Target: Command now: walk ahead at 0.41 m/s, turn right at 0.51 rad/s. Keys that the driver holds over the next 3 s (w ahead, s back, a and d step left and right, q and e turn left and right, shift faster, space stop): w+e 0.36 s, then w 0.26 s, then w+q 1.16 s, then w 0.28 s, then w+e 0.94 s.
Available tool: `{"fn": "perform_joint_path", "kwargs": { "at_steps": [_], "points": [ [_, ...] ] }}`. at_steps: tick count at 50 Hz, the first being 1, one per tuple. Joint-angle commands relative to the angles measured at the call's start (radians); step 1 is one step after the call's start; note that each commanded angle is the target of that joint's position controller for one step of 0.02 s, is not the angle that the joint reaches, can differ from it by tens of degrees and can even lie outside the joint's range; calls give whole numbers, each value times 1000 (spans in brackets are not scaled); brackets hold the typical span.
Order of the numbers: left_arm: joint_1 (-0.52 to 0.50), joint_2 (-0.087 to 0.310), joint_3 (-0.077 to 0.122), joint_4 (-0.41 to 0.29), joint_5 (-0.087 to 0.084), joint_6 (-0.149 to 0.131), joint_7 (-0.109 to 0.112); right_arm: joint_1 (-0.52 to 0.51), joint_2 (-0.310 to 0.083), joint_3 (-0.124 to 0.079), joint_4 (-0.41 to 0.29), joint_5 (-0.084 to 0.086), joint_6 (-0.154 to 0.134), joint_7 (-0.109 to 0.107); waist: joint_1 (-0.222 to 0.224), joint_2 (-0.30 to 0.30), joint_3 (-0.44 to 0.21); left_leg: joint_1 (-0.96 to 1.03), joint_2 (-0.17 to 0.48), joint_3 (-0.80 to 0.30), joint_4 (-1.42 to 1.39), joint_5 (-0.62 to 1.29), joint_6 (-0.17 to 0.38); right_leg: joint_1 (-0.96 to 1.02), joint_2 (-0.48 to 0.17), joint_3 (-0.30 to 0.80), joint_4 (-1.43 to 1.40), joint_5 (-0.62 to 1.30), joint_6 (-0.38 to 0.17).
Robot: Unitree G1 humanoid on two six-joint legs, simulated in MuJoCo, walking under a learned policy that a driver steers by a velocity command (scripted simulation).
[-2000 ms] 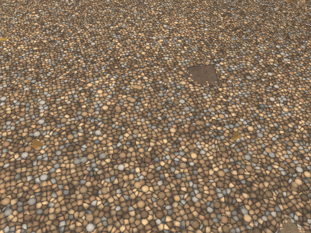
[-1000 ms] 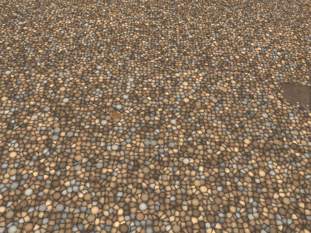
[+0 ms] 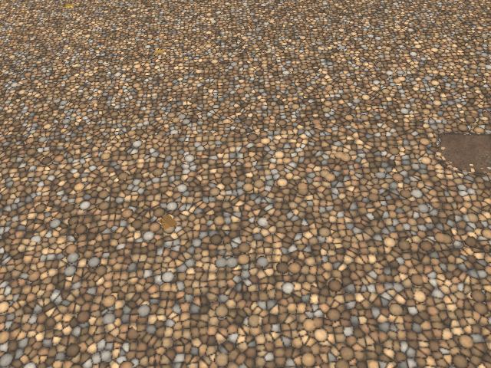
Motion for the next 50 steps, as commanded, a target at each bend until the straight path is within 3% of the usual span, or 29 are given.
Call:
{"fn": "perform_joint_path", "kwargs": {
  "at_steps": [1, 2, 3, 4, 5, 7, 9, 13, 17, 21, 22, 23, 24, 25, 26, 27, 28, 29, 30, 33, 35, 37, 42, 44, 46, 47, 48, 49, 50],
  "points": [
    [247, 214, 55, -27, 13, -43, 5, -150, -105, -2, -180, 45, -72, 10, 142, -188, -118, -738, -70, -160, 536, -13, 46, 605, -365, 858, -541, -439, -278],
    [209, 169, 42, -34, 17, -52, 2, -156, -120, -4, -173, 41, -83, 12, 116, -136, -61, -717, -29, -151, 489, 69, 76, 528, -325, 741, -512, -347, -244],
    [158, 141, 32, -44, 18, -49, 5, -151, -114, -5, -158, 12, -88, 8, 85, -75, -27, -671, 4, -152, 412, 142, 80, 448, -281, 631, -490, -213, -212],
    [120, 123, 24, -58, 28, -46, 10, -140, -113, -11, -148, -8, -86, 8, 58, -88, -17, -599, 22, -157, 340, 201, 79, 378, -232, 537, -495, -104, -190],
    [102, 117, 22, -70, 34, -44, 15, -133, -109, -13, -143, -13, -79, 14, 44, -110, -15, -554, 20, -150, 302, 245, 70, 343, -201, 487, -511, -36, -184],
    [114, 127, 25, -71, 27, -46, 27, -139, -90, -10, -138, -22, -67, 18, 40, -89, -15, -540, -3, -123, 228, 319, 39, 324, -173, 406, -523, 135, -191],
    [148, 136, 30, -55, 19, -45, 40, -203, -67, -3, -156, -24, -58, 15, 53, -68, 5, -560, -23, -115, 107, 405, 7, 318, -153, 355, -523, 241, -184],
    [203, 140, 35, -23, 9, -34, 60, -354, -22, 17, -191, -13, -66, 27, 101, -104, 25, -482, -76, -98, -154, 577, -19, 274, -106, 303, -502, 260, -141],
    [259, 140, 41, 7, -4, -20, 68, -451, -36, 17, -217, -2, -83, 47, 126, -102, 33, -450, -100, -122, -279, 601, 3, 339, -140, 376, -446, 257, -132],
    [247, 136, 48, 20, 7, -5, 75, -367, -75, 0, -192, -3, -95, 50, 79, -152, -1, -331, -106, -107, -315, 495, 58, 436, -180, 403, -343, 477, -101],
    [238, 129, 45, 18, 13, -2, 72, -276, -101, -16, -169, -5, -97, 43, 33, -161, -63, -202, -128, -70, -337, 481, 87, 444, -149, 378, -241, 652, -84],
    [223, 109, 34, 7, 20, 0, 66, -147, -131, -30, -147, -11, -97, 35, -38, -156, -176, 22, -86, -86, -323, 503, 132, 382, -98, 341, -63, 691, -55],
    [263, 46, 11, -13, 46, -3, 63, 13, -190, -40, -137, -27, -92, 28, -72, -20, -351, 352, 105, -312, -256, 481, 216, 181, -19, 307, 232, 395, -24],
    [427, -28, -10, -2, 7, -13, 56, 76, -211, -49, -79, -23, -83, 43, 4, 326, -460, 610, 306, -805, -402, 211, 363, -158, 122, 252, 543, -295, 40],
    [354, 83, 6, 12, -11, -19, 56, 60, -109, -26, -90, 2, -82, 45, -36, 182, -348, 526, 276, -832, -483, 24, 322, -254, 59, 290, 627, -263, 41],
    [213, 131, 20, -16, -16, -22, 55, -9, -72, -14, -92, 5, -77, 39, -51, 78, -192, 379, 242, -660, -498, 63, 288, -283, 21, 253, 623, -173, 41],
    [134, 120, 17, -37, -2, -27, 56, -56, -69, -8, -92, -5, -72, 38, -32, -5, -105, 237, 203, -549, -519, 199, 274, -260, -16, 216, 588, -111, 43],
    [96, 105, 18, -50, 13, -34, 52, -79, -59, -5, -84, -13, -70, 36, -9, -14, -55, 144, 170, -475, -541, 307, 276, -243, -44, 203, 533, -72, 45],
    [107, 86, 17, -52, 13, -35, 47, -85, -51, 1, -79, -23, -73, 34, 19, 21, -53, 92, 143, -424, -564, 371, 273, -200, -72, 195, 496, -47, 44],
    [106, 30, 0, -56, 23, -34, 41, -68, -54, 2, -51, 0, -79, 33, 42, 55, -38, 24, 118, -350, -619, 470, 303, -182, -96, 146, 366, -47, 62],
    [28, 7, -14, -89, 38, -42, 38, -54, -90, -6, -40, 10, -73, 26, 28, 45, -8, -7, 111, -317, -648, 498, 316, -196, -102, 121, 227, 8, 85],
    [-46, -5, -23, -105, 37, -55, 31, -41, -111, -12, -32, 14, -62, 18, 6, 36, 5, -35, 76, -264, -651, 496, 293, -152, -84, 108, 64, 142, 96],
    [-174, 31, -12, -137, 20, -77, 11, 55, -136, -18, 1, 26, -36, 9, -28, 52, -3, -18, 85, -279, -587, 470, 239, -15, -22, 111, -151, 312, 101],
    [-158, 62, 4, -137, 15, -83, 12, 59, -143, -22, 3, 27, -27, 5, 0, 70, -13, 12, 106, -319, -537, 436, 213, 46, -19, 119, -195, 266, 80],
    [-23, 104, 32, -99, 19, -84, 21, 51, -118, -13, -1, 18, -20, 3, 79, 60, -77, -24, 53, -292, -378, 508, 169, 260, -16, 98, -247, 220, 39],
    [121, 156, 51, -84, 34, -84, 32, 39, -62, 9, -23, 2, -21, 5, 150, 3, -195, -136, -10, -251, -134, 405, 132, 483, -143, 204, -230, 194, -15],
    [220, 243, 74, -67, 50, -67, 36, 147, 35, 37, -52, 10, -30, 1, 130, -255, -350, -455, -141, -127, 222, 35, 64, 801, -387, 574, -280, 26, -144],
    [233, 181, 59, -57, 43, -62, 27, 157, -23, 26, -52, 33, -34, -1, 132, -301, -350, -587, -116, -192, 407, -102, 57, 773, -417, 780, -381, -150, -178],
    [183, 117, 41, -57, 34, -61, 26, 89, -91, 4, -57, 46, -29, -2, 129, -211, -217, -641, -72, -205, 474, -21, 60, 667, -383, 659, -403, -185, -148]
  ]
}}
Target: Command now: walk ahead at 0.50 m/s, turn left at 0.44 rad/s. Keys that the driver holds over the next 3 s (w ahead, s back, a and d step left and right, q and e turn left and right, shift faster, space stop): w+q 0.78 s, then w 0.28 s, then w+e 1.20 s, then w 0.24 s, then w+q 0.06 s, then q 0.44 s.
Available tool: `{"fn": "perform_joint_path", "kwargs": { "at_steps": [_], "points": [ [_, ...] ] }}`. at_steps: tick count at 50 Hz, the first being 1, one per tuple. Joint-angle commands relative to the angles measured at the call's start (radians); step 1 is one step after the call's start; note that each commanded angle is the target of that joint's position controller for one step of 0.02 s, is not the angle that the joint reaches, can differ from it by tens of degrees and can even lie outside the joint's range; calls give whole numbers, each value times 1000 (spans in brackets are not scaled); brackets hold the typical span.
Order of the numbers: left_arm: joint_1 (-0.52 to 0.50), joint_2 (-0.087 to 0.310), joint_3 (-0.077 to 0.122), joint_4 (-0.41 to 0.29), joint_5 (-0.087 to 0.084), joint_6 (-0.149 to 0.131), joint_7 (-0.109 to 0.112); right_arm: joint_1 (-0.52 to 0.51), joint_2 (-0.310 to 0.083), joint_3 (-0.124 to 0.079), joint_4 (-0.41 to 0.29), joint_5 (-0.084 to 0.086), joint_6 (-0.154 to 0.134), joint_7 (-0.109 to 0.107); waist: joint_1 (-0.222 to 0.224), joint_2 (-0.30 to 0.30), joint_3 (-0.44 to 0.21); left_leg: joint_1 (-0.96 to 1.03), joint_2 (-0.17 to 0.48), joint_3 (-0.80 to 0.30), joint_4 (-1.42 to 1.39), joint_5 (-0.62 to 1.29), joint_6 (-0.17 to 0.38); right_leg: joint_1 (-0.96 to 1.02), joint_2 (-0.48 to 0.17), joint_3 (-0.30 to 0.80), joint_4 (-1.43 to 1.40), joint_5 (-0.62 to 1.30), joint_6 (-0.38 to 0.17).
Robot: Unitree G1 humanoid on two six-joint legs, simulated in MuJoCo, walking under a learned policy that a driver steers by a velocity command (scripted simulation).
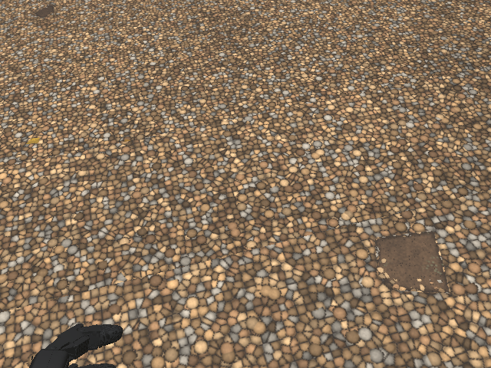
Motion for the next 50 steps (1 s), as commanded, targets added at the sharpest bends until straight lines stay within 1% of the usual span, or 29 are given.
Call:
{"fn": "perform_joint_path", "kwargs": {
  "at_steps": [1, 2, 3, 5, 8, 13, 18, 20, 21, 22, 23, 24, 25, 26, 27, 28, 30, 31, 34, 37, 39, 40, 43, 45, 46, 47, 48, 49, 50],
  "points": [
    [259, 146, 56, 21, -3, 10, 5, -58, -120, -24, -119, 13, -17, -5, 155, -149, -134, -557, 78, -10, 376, 50, 5, 559, -348, 472, -270, -218, -182],
    [211, 113, 47, 26, 1, 9, 3, -87, -112, -27, -124, 1, -11, -5, 130, -120, -78, -528, 104, -6, 339, 108, 2, 461, -306, 374, -298, -119, -173],
    [180, 98, 44, 32, 7, 4, 3, -87, -99, -30, -126, -2, -1, 0, 102, -143, -52, -485, 129, -10, 308, 150, 0, 393, -280, 299, -326, -49, -166],
    [160, 94, 50, 46, 5, -9, 6, -88, -62, -26, -129, 1, 19, 6, 83, -137, -31, -442, 142, 4, 281, 194, -8, 327, -260, 196, -372, 43, -172],
    [174, 124, 64, 76, 1, -19, 13, -148, -43, -22, -162, -8, 28, 11, 82, -89, -1, -488, 149, -2, 186, 287, -22, 328, -269, 95, -406, 160, -189],
    [202, 172, 77, 109, -1, -3, 25, -286, -15, -5, -205, -14, 19, 39, 126, -60, 36, -449, 130, 68, -91, 503, -6, 356, -246, -73, -405, 243, -161],
    [267, 216, 93, 146, -28, 25, 29, -410, -28, -6, -272, -11, 23, 63, 151, -59, 66, -447, 100, 140, -218, 419, 45, 483, -288, -144, -338, 360, -133],
    [258, 250, 102, 143, -38, 40, 34, -376, -57, -22, -280, -16, 29, 66, 112, -91, 18, -344, 41, 196, -230, 313, 84, 519, -286, -182, -216, 672, -113],
    [254, 263, 105, 141, -43, 49, 37, -293, -88, -40, -267, -16, 35, 64, 61, -101, -39, -228, -2, 223, -237, 273, 110, 515, -275, -200, -87, 817, -100],
    [242, 253, 99, 138, -48, 56, 40, -138, -133, -69, -229, -11, 40, 55, -28, -88, -121, -6, -44, 231, -297, 328, 145, 441, -241, -230, 116, 824, -72],
    [256, 214, 83, 125, -27, 50, 42, 23, -204, -101, -190, -4, 52, 34, -97, -4, -203, 294, 29, 75, -329, 363, 198, 204, -197, -228, 410, 535, -25],
    [355, 64, 35, 65, 19, 26, 27, -29, -319, -109, -205, 3, 42, 26, 47, 264, -279, 594, 295, -494, -410, 264, 385, -240, 5, -135, 774, -427, 38],
    [259, 147, 44, 49, -17, -10, 14, 8, -241, -86, -235, -7, 26, 36, -39, 146, -417, 629, 368, -724, -568, 90, 429, -342, 18, 91, 874, -453, 30],
    [166, 195, 58, 20, -54, -25, 9, -22, -181, -68, -215, -14, 12, 42, -45, 83, -255, 522, 339, -583, -596, 117, 370, -411, -26, 92, 839, -357, 10],
    [148, 181, 53, 15, -45, -33, 17, -74, -155, -59, -212, -11, 5, 42, -1, 19, -154, 376, 292, -463, -597, 190, 333, -384, -66, 82, 750, -271, 2],
    [153, 177, 55, 26, -17, -33, 25, -136, -124, -48, -218, -15, 4, 38, 41, -4, -100, 248, 248, -369, -594, 308, 306, -321, -97, 83, 666, -212, 11],
    [191, 179, 63, 36, -1, -13, 24, -189, -107, -39, -237, -37, 0, 28, 93, 29, -79, 107, 198, -286, -627, 460, 296, -206, -117, 88, 587, -141, 31],
    [199, 164, 60, 38, 4, -2, 24, -186, -110, -41, -229, -34, -2, 24, 100, 27, -74, 69, 189, -258, -635, 519, 302, -191, -113, 75, 549, -127, 47],
    [114, 122, 46, 13, 10, 14, 28, -133, -137, -49, -194, -25, -6, 4, 76, 24, -37, -7, 149, -178, -640, 572, 285, -189, -88, 54, 368, 11, 82],
    [-21, 84, 29, -20, 10, 8, 17, -87, -139, -51, -166, -17, 3, -11, 29, 53, -14, -54, 95, -144, -616, 484, 230, -126, -38, 48, 129, 224, 74],
    [-64, 80, 30, -41, 8, 0, 4, -56, -156, -56, -148, -20, 10, -20, 15, 64, -32, -86, 83, -151, -589, 505, 210, -25, 15, 30, 66, 303, 67],
    [-41, 78, 30, -35, 3, -5, 0, -52, -148, -55, -143, -28, 14, -16, 26, 87, -63, -84, 96, -158, -564, 545, 211, 23, 20, 34, 101, 309, 62],
    [-17, 121, 48, -32, -6, -13, -7, -32, -115, -47, -136, -19, 25, -14, 41, 99, -40, 15, 150, -245, -508, 479, 201, 30, 8, 54, 45, 147, 33],
    [89, 138, 62, -10, -12, -18, -6, -69, -108, -46, -143, -14, 32, -18, 107, 125, -33, 57, 151, -271, -430, 535, 178, 118, 6, 43, -38, 86, -5],
    [183, 167, 76, 7, 1, -23, -6, -75, -75, -35, -151, -16, 30, -17, 151, 77, -105, 47, 98, -232, -267, 559, 148, 259, -43, 87, -76, 110, -43],
    [279, 237, 93, 15, 18, -27, -7, 22, -30, -18, -156, -29, 30, -18, 137, -119, -238, -108, 8, -162, 25, 294, 99, 516, -218, 303, -59, 132, -139],
    [373, 261, 105, 69, 4, -13, -21, 165, -2, -10, -134, 6, 25, -16, 107, -392, -309, -408, -106, -68, 341, -107, 42, 698, -362, 733, -211, -188, -300],
    [365, 179, 85, 65, -20, -11, -25, 91, -99, -30, -123, 14, 21, -17, 137, -263, -189, -546, -63, -107, 442, -81, 45, 632, -366, 789, -286, -395, -297],
    [307, 132, 71, 55, -18, -8, -22, -54, -148, -45, -147, 7, 25, -20, 156, -133, -58, -578, -30, -88, 490, 21, 48, 507, -338, 652, -290, -370, -265]
  ]
}}
Over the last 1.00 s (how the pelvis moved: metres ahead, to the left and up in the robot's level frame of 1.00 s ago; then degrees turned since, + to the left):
0.53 -0.13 0.01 -10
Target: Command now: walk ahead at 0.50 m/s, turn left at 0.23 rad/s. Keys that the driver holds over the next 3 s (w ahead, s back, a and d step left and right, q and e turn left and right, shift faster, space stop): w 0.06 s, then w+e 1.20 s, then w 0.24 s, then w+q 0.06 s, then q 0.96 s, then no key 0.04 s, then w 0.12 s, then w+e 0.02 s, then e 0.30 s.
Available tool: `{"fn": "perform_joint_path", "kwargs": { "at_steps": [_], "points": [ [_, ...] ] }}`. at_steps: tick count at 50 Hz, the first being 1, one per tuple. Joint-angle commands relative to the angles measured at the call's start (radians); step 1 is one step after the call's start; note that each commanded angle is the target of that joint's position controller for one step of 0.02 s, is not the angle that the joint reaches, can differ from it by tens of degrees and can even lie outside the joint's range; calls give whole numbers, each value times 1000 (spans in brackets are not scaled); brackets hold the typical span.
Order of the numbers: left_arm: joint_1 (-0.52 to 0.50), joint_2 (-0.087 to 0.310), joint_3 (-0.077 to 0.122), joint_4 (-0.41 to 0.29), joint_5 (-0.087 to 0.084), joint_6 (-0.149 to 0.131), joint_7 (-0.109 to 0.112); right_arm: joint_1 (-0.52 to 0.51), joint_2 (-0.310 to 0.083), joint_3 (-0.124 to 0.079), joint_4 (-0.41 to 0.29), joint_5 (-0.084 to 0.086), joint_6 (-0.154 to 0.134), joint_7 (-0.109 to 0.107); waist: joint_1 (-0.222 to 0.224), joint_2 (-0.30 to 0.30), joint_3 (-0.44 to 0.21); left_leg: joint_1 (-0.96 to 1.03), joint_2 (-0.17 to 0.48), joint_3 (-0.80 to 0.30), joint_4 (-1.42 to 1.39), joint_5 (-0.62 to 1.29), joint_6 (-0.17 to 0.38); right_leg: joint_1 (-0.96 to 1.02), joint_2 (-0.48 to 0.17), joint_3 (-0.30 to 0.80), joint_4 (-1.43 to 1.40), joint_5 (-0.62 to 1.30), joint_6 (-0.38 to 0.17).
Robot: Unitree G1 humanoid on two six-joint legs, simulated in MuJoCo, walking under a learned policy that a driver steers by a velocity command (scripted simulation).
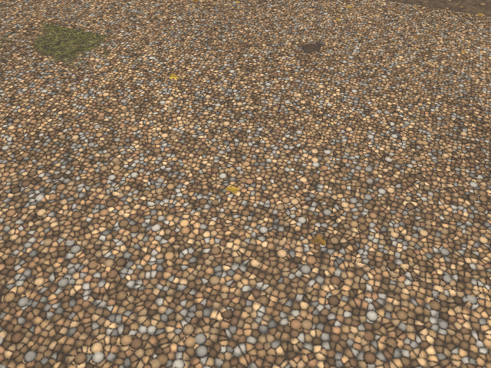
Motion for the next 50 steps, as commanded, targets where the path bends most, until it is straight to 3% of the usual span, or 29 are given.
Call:
{"fn": "perform_joint_path", "kwargs": {
  "at_steps": [1, 5, 10, 11, 14, 16, 18, 19, 20, 21, 22, 23, 24, 26, 28, 29, 32, 33, 39, 41, 42, 43, 44, 45, 46, 47, 48, 49, 50],
  "points": [
    [171, 120, 36, -8, -8, 4, 1, -63, -155, -33, -90, -5, -9, -8, 91, -84, 24, -506, 83, -3, 327, 108, 2, 378, -363, 556, -336, -225, -226],
    [123, 92, 18, 15, -5, -3, 9, -80, -90, -25, -99, -26, -16, -2, 21, -108, 44, -395, 191, 56, 86, 217, -8, 237, -243, 343, -394, 45, -199],
    [211, 173, 37, 65, -27, 32, 37, -263, -27, 2, -157, -36, -49, 21, 85, -86, 35, -376, 178, 102, -314, 379, -61, 283, -217, 271, -406, 214, -214],
    [218, 182, 40, 75, -19, 39, 38, -259, -10, 6, -148, -37, -52, 26, 81, -101, 0, -289, 154, 124, -321, 443, -80, 250, -199, 232, -380, 303, -211],
    [231, 166, 37, 71, -13, 40, 40, -222, -69, -16, -106, -31, -76, 48, 64, -89, -61, -180, 147, 129, -196, 630, -77, 215, -216, 219, -296, 368, -212],
    [225, 139, 30, 47, -20, 46, 33, -261, -69, -17, -123, -28, -90, 62, 57, -104, -24, -190, 143, 139, -235, 501, -54, 211, -215, 256, -234, 323, -208],
    [203, 139, 32, 29, -18, 61, 32, -197, -90, -33, -104, -29, -105, 65, 2, -114, -46, -12, 99, 174, -308, 412, -30, 152, -201, 282, -109, 357, -178],
    [148, 142, 31, 4, -22, 63, 34, -57, -108, -51, -68, -28, -114, 65, -92, -112, -81, 156, 94, 174, -389, 418, -11, 84, -159, 272, 54, 406, -145],
    [108, 111, 24, -26, -27, 58, 39, 121, -152, -69, -23, -34, -120, 64, -182, -40, -146, 343, 175, 89, -497, 407, 35, -27, -87, 230, 333, 319, -91],
    [283, 21, 4, -18, -16, 58, 45, 109, -209, -72, -24, -28, -112, 66, -52, 230, -181, 481, 408, -221, -549, 474, 160, -252, 26, 179, 626, -335, -39],
    [360, 48, 7, -7, -41, 48, 45, 96, -186, -65, -18, -3, -106, 73, -10, 288, -145, 453, 518, -415, -643, 517, 253, -418, 11, 183, 753, -402, -30],
    [268, 101, 23, -25, -60, 56, 55, 80, -160, -66, 6, 9, -109, 78, -20, 176, -44, 368, 529, -452, -689, 339, 268, -518, -36, 168, 811, -341, -30],
    [163, 111, 27, -53, -51, 69, 66, 27, -116, -52, 4, -2, -111, 84, -23, 36, 38, 239, 501, -361, -710, 319, 241, -515, -70, 154, 795, -288, -43],
    [133, 108, 32, -65, -32, 102, 56, -98, -74, -35, -6, -10, -121, 80, 39, -5, 102, 54, 456, -193, -705, 321, 201, -428, -151, 181, 640, -178, -21],
    [107, 104, 40, -71, -24, 102, 38, -125, -95, -40, 3, -32, -132, 60, 50, 9, 90, 16, 383, -54, -722, 289, 157, -379, -141, 149, 548, 47, -17],
    [72, 102, 41, -77, -32, 91, 25, -113, -75, -36, 13, -28, -142, 39, 42, 59, 90, 54, 377, -10, -698, 264, 114, -407, -149, 182, 467, 155, -28],
    [-17, 57, 34, -101, -7, 83, -17, -34, -78, -32, 51, -30, -131, -12, -2, 40, 51, -54, 300, 187, -615, 222, 64, -221, -71, 87, 163, 603, -31],
    [-33, 42, 32, -98, -11, 85, -31, -9, -70, -27, 62, -32, -122, -25, -4, 43, 44, -94, 299, 217, -581, 206, 52, -150, -51, 73, 125, 711, -40],
    [-224, 25, 15, -138, -35, 99, -62, 114, -59, -18, 61, -18, -85, -10, -93, 13, 127, 78, 358, 213, -314, 126, 11, -247, -77, 58, -58, 665, -54],
    [-171, 33, 19, -96, -35, 92, -59, 120, -65, -18, 53, -15, -67, -10, -87, -14, 147, 153, 388, 205, -189, 252, -8, -261, -122, 80, -174, 620, -57],
    [-84, 47, 28, -60, -24, 85, -54, 109, -74, -19, 61, -14, -59, -7, -40, -18, 109, 138, 375, 227, -67, 364, -10, -137, -110, 37, -220, 579, -69],
    [73, 75, 49, -11, -9, 83, -42, 122, -101, -26, 77, -9, -56, -4, 42, -10, 19, 53, 347, 269, 126, 501, -13, 123, -68, -22, -235, 591, -100],
    [237, 124, 76, 43, 4, 85, -30, 122, -125, -35, 80, -6, -68, 0, 142, -101, -67, -136, 259, 342, 472, 436, -45, 456, -61, -22, -261, 735, -170],
    [301, 225, 82, 61, 8, 81, -26, 199, -53, -14, 41, -46, -91, 18, 104, -290, -171, -648, 176, 300, 923, -314, -86, 929, -202, 144, 130, 1115, -249],
    [371, 249, 85, 37, -19, 83, -23, 187, -120, 0, -21, -26, -122, 33, 159, -289, -405, -716, 193, 115, 916, -271, -92, 1070, -321, 356, 173, 1037, -374],
    [374, 242, 88, 32, -26, 94, -13, 100, -134, -1, -67, -5, -131, 32, 179, -219, -446, -771, 200, 77, 885, -245, -99, 1034, -357, 485, 32, 725, -417],
    [302, 260, 84, 36, -14, 92, 7, 36, -113, 3, -95, 33, -151, 28, 105, -101, -383, -845, 215, 25, 607, 50, -68, 872, -410, 632, -138, 110, -396],
    [164, 194, 65, -17, -2, 87, 14, -51, -124, -4, -93, 19, -143, -4, 74, -12, -232, -813, 220, 71, 566, 124, -81, 643, -401, 725, -245, -34, -366],
    [48, 171, 50, -33, 7, 76, 21, -44, -109, -6, -93, 2, -115, -21, -6, -17, -122, -718, 238, 36, 423, 204, -124, 392, -402, 713, -239, 191, -382]
  ]
}}
Over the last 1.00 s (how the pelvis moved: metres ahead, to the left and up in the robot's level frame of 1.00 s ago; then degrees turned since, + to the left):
0.52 0.12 0.00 32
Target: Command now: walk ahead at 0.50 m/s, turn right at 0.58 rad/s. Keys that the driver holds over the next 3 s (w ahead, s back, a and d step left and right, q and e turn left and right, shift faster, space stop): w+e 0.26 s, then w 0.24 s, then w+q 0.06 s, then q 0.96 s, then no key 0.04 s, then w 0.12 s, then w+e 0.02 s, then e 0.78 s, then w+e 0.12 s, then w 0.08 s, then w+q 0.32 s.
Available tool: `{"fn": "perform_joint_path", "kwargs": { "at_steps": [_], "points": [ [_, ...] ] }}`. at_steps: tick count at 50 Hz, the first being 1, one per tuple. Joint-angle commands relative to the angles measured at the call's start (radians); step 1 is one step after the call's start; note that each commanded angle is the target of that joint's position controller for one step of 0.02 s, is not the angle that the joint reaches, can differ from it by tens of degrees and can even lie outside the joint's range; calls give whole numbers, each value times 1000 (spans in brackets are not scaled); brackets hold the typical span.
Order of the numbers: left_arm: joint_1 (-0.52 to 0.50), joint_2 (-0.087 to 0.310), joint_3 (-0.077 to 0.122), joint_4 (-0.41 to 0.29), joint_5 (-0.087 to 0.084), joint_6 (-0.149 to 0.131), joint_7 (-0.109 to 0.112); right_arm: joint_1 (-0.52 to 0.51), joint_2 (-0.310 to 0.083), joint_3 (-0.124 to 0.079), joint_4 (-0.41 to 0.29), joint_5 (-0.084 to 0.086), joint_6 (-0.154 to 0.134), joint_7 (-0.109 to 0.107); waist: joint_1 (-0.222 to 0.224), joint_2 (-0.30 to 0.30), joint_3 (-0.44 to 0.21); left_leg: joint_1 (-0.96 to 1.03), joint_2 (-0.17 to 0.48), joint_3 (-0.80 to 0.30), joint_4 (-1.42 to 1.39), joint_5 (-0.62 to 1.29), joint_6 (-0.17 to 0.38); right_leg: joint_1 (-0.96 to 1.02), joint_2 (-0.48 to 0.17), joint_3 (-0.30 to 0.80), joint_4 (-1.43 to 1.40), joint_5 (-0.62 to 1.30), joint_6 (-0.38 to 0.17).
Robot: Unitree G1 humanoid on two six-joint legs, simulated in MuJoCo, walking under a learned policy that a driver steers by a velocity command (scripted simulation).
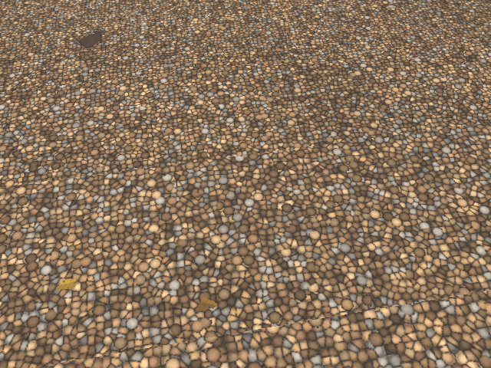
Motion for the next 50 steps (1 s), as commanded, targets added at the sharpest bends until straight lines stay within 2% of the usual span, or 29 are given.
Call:
{"fn": "perform_joint_path", "kwargs": {
  "at_steps": [1, 3, 6, 8, 10, 13, 14, 15, 16, 17, 18, 19, 20, 22, 26, 30, 33, 35, 36, 37, 38, 39, 40, 41, 43, 45, 48, 49, 50],
  "points": [
    [-26, 169, 41, -103, 12, -27, 27, 10, -142, -39, -122, -34, 0, -39, -7, 8, -132, -295, 49, -59, -287, 185, -60, 264, -441, 613, -267, 316, -304],
    [-43, 154, 39, -95, 7, -38, 40, -29, -134, -45, -133, -57, 6, -36, -12, -24, -84, -115, 55, -32, -566, 234, -79, 56, -327, 446, -280, 380, -245],
    [42, 164, 48, -49, -10, -23, 74, -157, -74, -28, -158, -56, -7, -16, 64, -99, -117, 113, -46, 39, -888, 533, -54, -11, -193, 278, -248, 402, -161],
    [98, 156, 48, -23, -16, -13, 76, -209, -80, -33, -177, -39, -2, -5, 85, -95, -114, 140, -89, 40, -958, 532, -35, 41, -203, 324, -222, 302, -144],
    [141, 153, 49, -18, -27, -2, 73, -271, -98, -45, -218, -40, -6, 3, 94, -84, -94, 137, -104, 22, -1029, 460, 7, 121, -219, 410, -198, 201, -123],
    [129, 124, 39, -32, -16, 4, 73, -125, -143, -71, -192, -37, -16, 5, 6, -95, -107, 359, -59, -14, -1125, 439, 86, 116, -177, 407, -50, 71, -58],
    [165, 68, 23, -41, 2, -2, 67, -9, -197, -86, -178, -43, -16, 3, -22, 40, -192, 582, 87, -154, -1131, 410, 148, -11, -87, 293, 190, -102, -7],
    [265, 59, 16, -51, -37, -6, 66, 111, -259, -108, -127, -54, -2, 13, -13, 355, -298, 773, 268, -602, -1273, 60, 290, -238, 8, 162, 506, -370, 51],
    [254, 134, 31, -33, -34, -11, 63, 99, -199, -93, -140, -29, 1, 20, -19, 253, -213, 750, 281, -713, -1337, -163, 282, -367, -56, 170, 638, -364, 65],
    [160, 168, 44, -43, -29, -8, 60, 45, -161, -82, -148, -25, 7, 19, -30, 139, -91, 647, 246, -597, -1351, -159, 249, -401, -83, 159, 681, -265, 72],
    [109, 158, 43, -55, -25, -2, 61, -19, -149, -75, -160, -38, 11, 21, -9, 64, -35, 542, 211, -487, -1357, -34, 236, -373, -108, 135, 671, -193, 76],
    [80, 149, 44, -68, -18, -4, 61, -59, -136, -70, -159, -43, 13, 22, 9, 50, -5, 461, 180, -398, -1365, 90, 239, -345, -135, 139, 620, -148, 77],
    [87, 140, 44, -72, -18, -4, 58, -87, -120, -63, -158, -51, 11, 23, 36, 72, -10, 404, 144, -314, -1380, 166, 229, -290, -165, 130, 566, -119, 75],
    [101, 119, 40, -66, -12, 0, 57, -99, -103, -58, -138, -40, 3, 32, 57, 92, -28, 371, 114, -238, -1415, 243, 236, -225, -191, 97, 462, -109, 81],
    [-34, 92, 18, -105, 1, -13, 54, -74, -172, -77, -85, -22, 6, 25, 28, 61, -32, 391, 125, -168, -1461, 352, 260, -210, -229, 58, 172, 46, 94],
    [-129, 72, 6, -122, 3, -46, 35, -29, -198, -77, -29, -23, 36, 11, 11, 73, -52, 348, 79, -75, -1410, 660, 252, -40, -167, 3, 17, 213, 125],
    [-114, 75, 10, -122, 8, -50, 27, -5, -183, -73, -12, -9, 62, 7, 30, 94, -85, 373, 64, -69, -1308, 789, 234, 50, -121, -18, -17, 169, 121],
    [22, 127, 33, -80, 22, -64, 15, -71, -182, -73, -34, -6, 70, -6, 113, 115, -137, 339, 79, -105, -1170, 798, 194, 238, -154, 39, -57, 318, 67],
    [115, 165, 50, -51, 33, -69, 15, -123, -165, -66, -65, -1, 66, -10, 173, 76, -174, 306, 16, -77, -1026, 782, 148, 335, -176, 33, -152, 387, 33],
    [152, 252, 67, -72, 51, -58, 33, -16, -101, -45, -85, -15, 64, -3, 139, -180, -279, 76, -107, -18, -729, 323, 76, 614, -426, 217, -131, 800, -74],
    [139, 213, 54, -84, 27, -36, 33, 129, -93, -42, -62, -27, 63, 2, 102, -343, -353, -80, -161, -22, -516, -209, 38, 690, -567, 374, -120, 955, -200],
    [121, 170, 43, -88, 13, -24, 32, 121, -166, -66, -48, -10, 74, 1, 107, -242, -317, -112, -126, -63, -396, -191, 19, 585, -555, 350, -152, 838, -217],
    [67, 149, 37, -90, 12, -19, 28, 65, -176, -74, -66, 2, 96, -7, 85, -189, -237, -146, -95, -26, -348, -141, 12, 494, -523, 300, -196, 687, -202],
    [-1, 114, 25, -95, 10, -18, 22, 46, -176, -80, -64, -1, 126, -20, 64, -143, -175, -124, -70, -17, -363, -90, 2, 382, -490, 236, -245, 579, -182],
    [-92, 112, 26, -98, 19, -19, 20, 41, -139, -82, -72, -19, 175, -34, 24, -149, -113, -2, -48, 8, -389, 33, -21, 177, -451, 135, -330, 433, -164],
    [-131, 120, 29, -91, 33, -20, 35, 22, -120, -79, -100, -22, 180, -35, 9, -135, -117, 39, -55, 25, -389, 115, -30, 149, -443, 67, -335, 495, -165],
    [-113, 133, 35, -68, 14, -7, 62, -56, -98, -64, -150, -25, 183, -26, 36, -128, -134, 22, -36, 41, -543, 186, -24, 242, -442, -7, -306, 549, -152],
    [-121, 153, 37, -83, 19, -5, 61, -56, -105, -62, -148, -27, 180, -17, 42, -103, -171, 85, -48, 79, -529, 282, -27, 240, -432, -45, -280, 543, -163],
    [-143, 171, 38, -96, 28, -15, 63, -41, -129, -70, -148, -39, 176, -3, 35, -105, -202, 122, -38, 70, -441, 368, -26, 240, -485, -28, -244, 613, -182]
  ]
}}
Over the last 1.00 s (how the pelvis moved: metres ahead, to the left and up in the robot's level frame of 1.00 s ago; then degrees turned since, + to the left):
0.49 -0.08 -0.17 -28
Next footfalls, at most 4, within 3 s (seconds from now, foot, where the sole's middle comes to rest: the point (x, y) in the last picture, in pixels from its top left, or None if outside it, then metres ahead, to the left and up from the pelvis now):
0.26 left None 0.33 0.14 -0.76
0.72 right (309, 358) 0.44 -0.16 -0.76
1.16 left None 0.41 0.09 -0.76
1.76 right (295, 365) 0.43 -0.12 -0.76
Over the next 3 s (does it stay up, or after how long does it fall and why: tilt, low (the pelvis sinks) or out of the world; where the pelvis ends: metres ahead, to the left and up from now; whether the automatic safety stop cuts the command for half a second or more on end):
stays up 0.50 -0.11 0.01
